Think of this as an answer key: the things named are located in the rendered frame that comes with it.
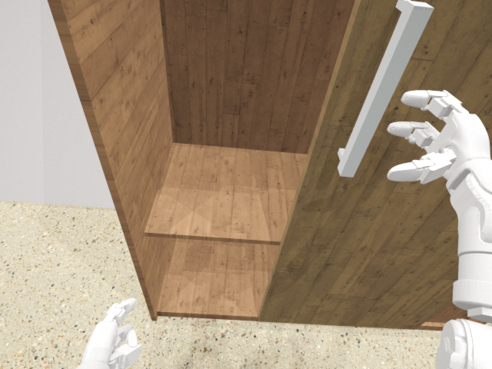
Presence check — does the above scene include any right robot forearm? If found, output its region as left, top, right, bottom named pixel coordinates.
left=446, top=158, right=492, bottom=324

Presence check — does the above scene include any right robot hand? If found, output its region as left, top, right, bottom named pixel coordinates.
left=387, top=90, right=491, bottom=184

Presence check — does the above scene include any right robot upper arm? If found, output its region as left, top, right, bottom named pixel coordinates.
left=435, top=318, right=492, bottom=369

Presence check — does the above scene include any wardrobe door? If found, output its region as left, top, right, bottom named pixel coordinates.
left=258, top=0, right=492, bottom=330
left=426, top=302, right=470, bottom=323

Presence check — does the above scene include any handle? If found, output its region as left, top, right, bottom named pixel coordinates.
left=337, top=0, right=434, bottom=178

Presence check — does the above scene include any left robot hand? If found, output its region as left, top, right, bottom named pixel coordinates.
left=81, top=298, right=141, bottom=369

